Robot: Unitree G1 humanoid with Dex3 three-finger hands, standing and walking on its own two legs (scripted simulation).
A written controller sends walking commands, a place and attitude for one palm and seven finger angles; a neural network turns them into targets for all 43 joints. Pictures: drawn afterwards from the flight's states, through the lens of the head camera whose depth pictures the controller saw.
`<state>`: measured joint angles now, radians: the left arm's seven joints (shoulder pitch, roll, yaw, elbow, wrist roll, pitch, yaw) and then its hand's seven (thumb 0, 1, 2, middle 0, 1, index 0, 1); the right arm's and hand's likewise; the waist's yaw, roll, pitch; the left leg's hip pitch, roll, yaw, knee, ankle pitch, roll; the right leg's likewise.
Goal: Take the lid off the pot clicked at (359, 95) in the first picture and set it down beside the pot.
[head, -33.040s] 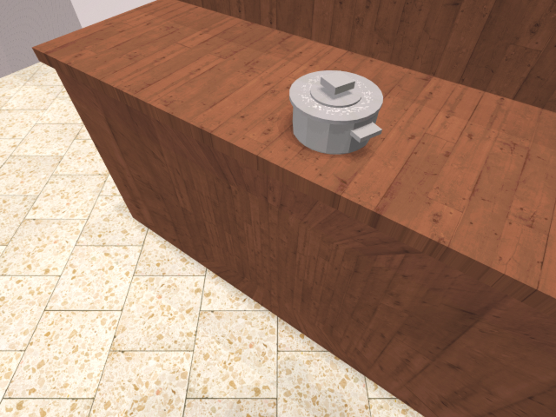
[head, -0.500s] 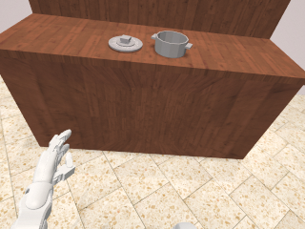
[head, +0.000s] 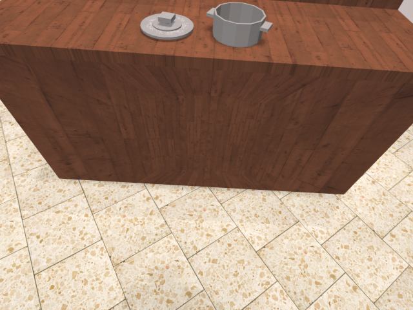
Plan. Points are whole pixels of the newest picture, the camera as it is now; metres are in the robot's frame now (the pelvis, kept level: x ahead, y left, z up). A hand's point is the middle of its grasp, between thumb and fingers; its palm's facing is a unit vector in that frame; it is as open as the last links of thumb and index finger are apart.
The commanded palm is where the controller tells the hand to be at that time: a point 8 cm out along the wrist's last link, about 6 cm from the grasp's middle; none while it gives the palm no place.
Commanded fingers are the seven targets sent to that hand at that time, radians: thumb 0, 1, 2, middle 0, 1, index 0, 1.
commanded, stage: stop stepping back and stand still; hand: left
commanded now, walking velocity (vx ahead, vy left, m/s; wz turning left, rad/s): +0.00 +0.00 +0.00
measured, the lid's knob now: (166, 17) +0.97 +0.15 +0.10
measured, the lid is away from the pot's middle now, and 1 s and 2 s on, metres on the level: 0.24 0.24 0.24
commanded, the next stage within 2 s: let the arm hang, fingers relaxed in 1.30 s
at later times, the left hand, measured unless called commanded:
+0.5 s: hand (118, 301) +0.17 +0.19 -0.17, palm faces +0.00 -0.97 -0.22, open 7.4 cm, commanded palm none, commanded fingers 0.00 0.90 0.90 -0.20 -0.30 -0.20 -0.30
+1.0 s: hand (133, 268) +0.24 +0.17 -0.17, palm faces +0.06 -0.98 -0.21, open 7.3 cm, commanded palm none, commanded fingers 0.00 0.90 0.90 -0.20 -0.30 -0.20 -0.30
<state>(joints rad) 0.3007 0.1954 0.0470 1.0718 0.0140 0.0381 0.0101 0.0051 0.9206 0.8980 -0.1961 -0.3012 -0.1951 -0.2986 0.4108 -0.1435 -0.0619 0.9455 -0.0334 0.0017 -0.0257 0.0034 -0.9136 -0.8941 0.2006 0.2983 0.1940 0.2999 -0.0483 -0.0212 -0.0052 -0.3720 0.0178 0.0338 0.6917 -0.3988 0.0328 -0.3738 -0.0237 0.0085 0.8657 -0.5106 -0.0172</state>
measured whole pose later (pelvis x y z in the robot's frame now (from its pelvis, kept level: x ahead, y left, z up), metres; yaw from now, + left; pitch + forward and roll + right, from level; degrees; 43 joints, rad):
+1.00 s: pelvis +0.18 +0.00 +0.01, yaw +1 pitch +3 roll +0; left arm 0.17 0.15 0.06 1.06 0.00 0.00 0.06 0.00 0.92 0.90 -0.20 -0.30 -0.20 -0.30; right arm 0.23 -0.13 -0.07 1.00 0.00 0.00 -0.05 0.00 -0.94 -0.89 0.20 0.30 0.20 0.30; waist -0.02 -0.01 0.06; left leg -0.21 0.03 0.00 0.56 -0.38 -0.01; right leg -0.18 0.03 0.02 0.53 -0.38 -0.02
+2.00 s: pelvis +0.16 +0.01 +0.02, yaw +0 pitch +0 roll +0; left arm 0.31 0.10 0.02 1.15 0.01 -0.01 0.05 0.01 0.91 0.90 -0.20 -0.30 -0.20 -0.30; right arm 0.34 -0.08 -0.04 1.12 0.00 0.00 -0.05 0.00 -0.91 -0.89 0.20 0.30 0.20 0.30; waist -0.02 -0.01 0.04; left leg -0.15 0.01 0.02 0.46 -0.31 0.00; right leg -0.12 0.02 0.03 0.43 -0.31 0.00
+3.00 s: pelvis +0.15 +0.00 +0.02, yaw +1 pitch +0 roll +0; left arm 0.30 0.11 0.03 1.15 0.01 -0.01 0.05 0.01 0.91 0.90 -0.20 -0.30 -0.20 -0.30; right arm 0.33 -0.08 -0.04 1.12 0.00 0.00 -0.05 0.00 -0.91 -0.89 0.20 0.30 0.20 0.30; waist -0.02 0.00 0.04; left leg -0.16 0.01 0.01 0.46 -0.29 0.00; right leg -0.13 0.02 0.02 0.44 -0.30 -0.01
